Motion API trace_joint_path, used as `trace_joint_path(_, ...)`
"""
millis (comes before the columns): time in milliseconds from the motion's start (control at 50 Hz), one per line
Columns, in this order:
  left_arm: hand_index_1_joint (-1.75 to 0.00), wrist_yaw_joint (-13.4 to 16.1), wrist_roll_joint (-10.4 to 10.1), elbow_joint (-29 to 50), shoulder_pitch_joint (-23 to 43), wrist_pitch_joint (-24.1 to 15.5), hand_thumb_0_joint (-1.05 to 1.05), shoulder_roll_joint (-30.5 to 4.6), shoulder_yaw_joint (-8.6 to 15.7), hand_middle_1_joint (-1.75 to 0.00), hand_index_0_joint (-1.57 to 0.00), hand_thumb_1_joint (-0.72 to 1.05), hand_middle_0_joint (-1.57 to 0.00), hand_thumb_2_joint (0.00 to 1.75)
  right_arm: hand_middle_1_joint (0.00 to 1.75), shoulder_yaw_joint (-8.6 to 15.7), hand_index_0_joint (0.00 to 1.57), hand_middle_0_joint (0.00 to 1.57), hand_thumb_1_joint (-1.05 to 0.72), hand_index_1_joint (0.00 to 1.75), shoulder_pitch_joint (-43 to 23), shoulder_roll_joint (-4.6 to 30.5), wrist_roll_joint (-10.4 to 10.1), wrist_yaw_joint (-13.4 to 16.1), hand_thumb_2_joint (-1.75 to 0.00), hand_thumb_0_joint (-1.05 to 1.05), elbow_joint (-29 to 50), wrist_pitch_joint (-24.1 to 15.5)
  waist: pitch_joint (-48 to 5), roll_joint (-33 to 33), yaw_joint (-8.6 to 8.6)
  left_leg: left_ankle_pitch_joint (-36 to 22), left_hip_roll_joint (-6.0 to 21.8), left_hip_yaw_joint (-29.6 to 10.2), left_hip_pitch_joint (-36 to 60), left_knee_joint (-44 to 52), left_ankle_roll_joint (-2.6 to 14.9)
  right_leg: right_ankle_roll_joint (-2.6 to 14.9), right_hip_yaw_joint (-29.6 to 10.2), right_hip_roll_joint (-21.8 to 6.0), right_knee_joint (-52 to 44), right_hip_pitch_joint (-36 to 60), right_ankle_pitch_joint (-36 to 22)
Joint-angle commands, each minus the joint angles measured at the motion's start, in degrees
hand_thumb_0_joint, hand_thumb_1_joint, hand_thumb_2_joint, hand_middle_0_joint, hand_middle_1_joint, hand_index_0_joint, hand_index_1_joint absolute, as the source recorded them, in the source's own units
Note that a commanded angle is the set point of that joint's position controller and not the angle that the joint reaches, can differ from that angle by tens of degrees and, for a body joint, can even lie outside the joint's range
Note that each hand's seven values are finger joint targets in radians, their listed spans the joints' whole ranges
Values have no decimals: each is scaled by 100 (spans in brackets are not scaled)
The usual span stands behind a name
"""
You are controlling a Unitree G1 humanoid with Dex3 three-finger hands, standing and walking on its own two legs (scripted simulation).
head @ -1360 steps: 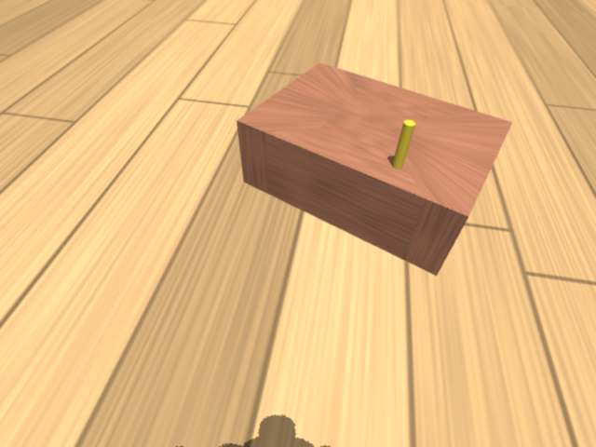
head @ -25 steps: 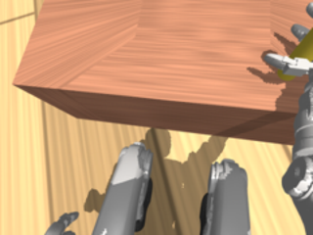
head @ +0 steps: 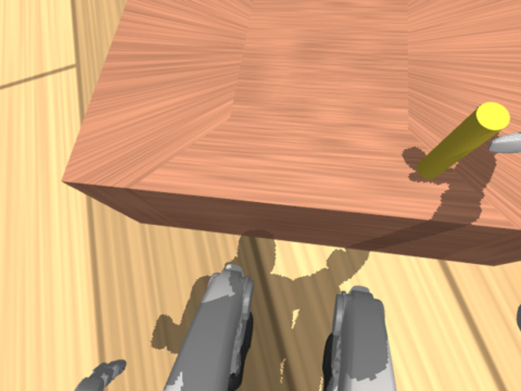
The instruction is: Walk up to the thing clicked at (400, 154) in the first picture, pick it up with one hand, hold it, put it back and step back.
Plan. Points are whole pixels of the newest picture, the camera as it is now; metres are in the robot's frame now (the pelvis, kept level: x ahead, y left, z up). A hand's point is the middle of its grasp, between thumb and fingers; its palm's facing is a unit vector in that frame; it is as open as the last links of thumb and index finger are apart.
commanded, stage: home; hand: right
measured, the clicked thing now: (454, 147) +0.52 -0.24 -0.07
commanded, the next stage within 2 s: none
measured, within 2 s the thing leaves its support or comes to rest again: neither
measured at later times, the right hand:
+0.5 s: hand out of the picture +0.43 -0.30 +0.11, palm faces +0.28 +0.89 -0.36, open 17.2 cm
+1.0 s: hand out of the picture +0.24 -0.19 +0.14, palm faces +0.20 +0.95 -0.24, open 17.4 cm
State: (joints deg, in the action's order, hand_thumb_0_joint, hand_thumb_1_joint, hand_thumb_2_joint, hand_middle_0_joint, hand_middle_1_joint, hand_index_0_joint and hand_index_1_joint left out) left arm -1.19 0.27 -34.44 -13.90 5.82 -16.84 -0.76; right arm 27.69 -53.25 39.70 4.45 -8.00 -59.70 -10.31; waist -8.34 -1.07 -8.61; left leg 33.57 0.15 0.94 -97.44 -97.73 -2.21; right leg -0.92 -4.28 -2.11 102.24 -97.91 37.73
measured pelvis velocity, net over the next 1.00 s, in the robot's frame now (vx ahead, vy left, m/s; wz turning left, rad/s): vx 0.08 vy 0.00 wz -0.06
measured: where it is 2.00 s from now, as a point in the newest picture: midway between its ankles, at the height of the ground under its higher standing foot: (282, 377)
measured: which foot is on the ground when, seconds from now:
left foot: down 0.00-1.00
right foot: down 0.00-1.00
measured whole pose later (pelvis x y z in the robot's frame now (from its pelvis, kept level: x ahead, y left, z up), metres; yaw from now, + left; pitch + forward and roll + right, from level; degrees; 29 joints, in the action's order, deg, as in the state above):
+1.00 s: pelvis +0.08 +0.00 +0.21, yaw -3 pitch +7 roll +2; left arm 7.6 -2.3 -30.5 -10.4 1.0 -11.1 -1.7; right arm -1.5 21.3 11.1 -2.9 8.2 -11.7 6.3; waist -4.7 -1.6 0.3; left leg 23.7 0.8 1.6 -29.2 -46.1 -1.4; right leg -1.2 -2.2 -2.4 49.3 -29.7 26.4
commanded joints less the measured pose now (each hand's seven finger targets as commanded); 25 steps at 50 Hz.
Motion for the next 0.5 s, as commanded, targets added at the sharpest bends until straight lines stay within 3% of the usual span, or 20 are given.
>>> trace_joint_path(0, -31, -6, -77, 323, -1098, 57, 0, -1115, 432, -31, -20, 88, -20, 91, 6, 294, 6, 4, 49, 6, -1894, 2386, 322, 518, -8, 0, 1559, -31, -4071, -1180, 275, -1307, -101, 140, 2919, 1796, 353, 149, 110, -1, -2068, 3608, -1781)
trace_joint_path(40, -29, 64, -70, 265, -1143, 83, 0, -1154, 461, -29, -20, 89, -20, 90, 7, 292, 6, 6, 45, 7, -1930, 2480, 395, 758, -12, 0, 1347, 20, -3676, -1097, 178, -1234, -90, 143, 3141, 2126, 327, 131, 62, -35, -2435, 3817, -1599)
trace_joint_path(100, -30, 155, -40, 114, -1218, 73, 0, -1110, 434, -29, -20, 90, -20, 90, 7, 17, 6, 6, 45, 7, -2104, 2093, 390, 969, -11, 0, 1067, 53, -3270, -1274, 34, -1286, -108, 188, 3172, 2578, 361, 93, -33, -67, -2927, 4467, -1712)
trace_joint_path(160, -30, 239, -43, 13, -1231, 48, 0, -1006, 330, -29, -20, 90, -20, 90, 7, -71, 7, 7, 43, 7, -1631, 1882, 347, 1128, -13, 0, 437, 110, -2755, -1122, 48, -1516, -147, 185, 3578, 3108, 367, 118, 97, -55, -3232, 4708, -1974)
trace_joint_path(200, -30, 279, -43, -31, -1298, 27, 0, -1013, 359, -29, -20, 90, -20, 90, 6, -367, 6, 6, 49, 6, -1014, 1213, 252, 1139, -9, 0, -301, 237, -2374, -758, -68, -1747, -182, 249, 3855, 3401, 356, 127, 108, -37, -3482, 4755, -2199)
trace_joint_path(220, -30, 284, -54, -12, -1259, 8, 0, -1000, 344, -29, -20, 90, -20, 90, 7, -415, 6, 6, 47, 7, -808, 1118, 221, 1162, -11, 0, -341, 273, -2204, -797, -10, -1760, -190, 254, 3886, 3502, 364, 126, 110, -43, -3597, 4809, -2219)
trace_joint_path(240, -30, 290, -64, 45, -1263, 24, 0, -979, 333, -29, -20, 90, -20, 90, 6, -307, 6, 6, 50, 6, -929, 1326, 198, 1205, -9, 0, 36, 277, -2351, -935, 94, -1858, -205, 240, 4124, 3645, 382, 119, 140, -45, -3742, 5048, -2371)
trace_joint_path(260, -29, 303, -84, 65, -1254, 29, 0, -1005, 346, -29, -20, 90, -20, 90, 6, -402, 6, 6, 49, 6, -518, 1110, 177, 1208, -9, 0, -267, 334, -2254, -910, 121, -1826, -216, 286, 4215, 3744, 389, 77, 76, -53, -3981, 5292, -2401)
trace_joint_path(320, -30, 328, -141, 195, -1188, 24, 0, -885, 338, -29, -20, 90, -20, 90, 6, -671, 6, 6, 53, 6, 44, 642, 6, 1243, -7, 0, 196, 441, -2258, -753, 174, -2182, -244, 291, 4939, 4124, 380, 104, 172, -37, -4278, 5552, -2711)
trace_joint_path(340, -30, 344, -166, 210, -1174, 22, 0, -888, 365, -29, -20, 90, -20, 90, 6, -695, 6, 6, 54, 6, 509, 516, -48, 1282, -6, 0, 208, 502, -2212, -596, 183, -2291, -254, 297, 5197, 4253, 371, 123, 199, -39, -4369, 5546, -2781)
trace_joint_path(380, -29, 396, -220, 267, -1105, 8, 0, -874, 381, -29, -20, 90, -20, 90, 6, -783, 6, 6, 53, 6, 806, 422, -154, 1352, -7, 0, 942, 564, -2232, -707, 324, -2365, -240, 287, 5566, 4472, 372, 111, 232, -27, -4617, 5833, -2833)
trace_joint_path(400, -29, 416, -250, 293, -1047, -3, 0, -850, 385, -29, -20, 90, -20, 90, 6, -842, 6, 6, 53, 6, 1302, 276, -197, 1371, -7, 0, 1060, 599, -2166, -738, 393, -2402, -225, 308, 5706, 4537, 383, 77, 212, -26, -4771, 6014, -2924)
trace_joint_path(420, -29, 453, -252, 304, -987, -11, 0, -807, 365, -29, -20, 90, -20, 90, 6, -823, 6, 6, 54, 6, 1043, 354, -252, 1432, -6, 0, 1715, 585, -2269, -985, 431, -2437, -218, 299, 5831, 4637, 402, 53, 229, -14, -4881, 6279, -3009)
trace_joint_path(440, -29, 485, -271, 322, -963, -29, 0, -777, 372, -29, -20, 90, -20, 90, 6, -811, 5, 5, 54, 6, 1404, 326, -295, 1488, -6, 0, 1966, 598, -2354, -1006, 512, -2514, -210, 289, 6079, 4728, 402, 48, 248, -18, -4992, 6451, -3076)
trace_joint_path(460, -30, 521, -293, 321, -951, -63, 0, -736, 351, -29, -20, 90, -20, 90, 5, -946, 5, 5, 56, 5, 2104, 23, -343, 1528, -5, 0, 1895, 664, -2089, -795, 467, -2550, -220, 315, 6119, 4845, 391, 46, 241, -20, -5092, 6484, -3118)
trace_joint_path(480, -30, 568, -303, 353, -880, -83, 0, -696, 322, -29, -20, 90, -20, 90, 6, -931, 5, 6, 54, 6, 2012, 96, -392, 1611, -6, 0, 2383, 665, -1931, -860, 506, -2497, -212, 298, 6276, 4961, 397, 48, 270, -12, -5238, 6511, -2982)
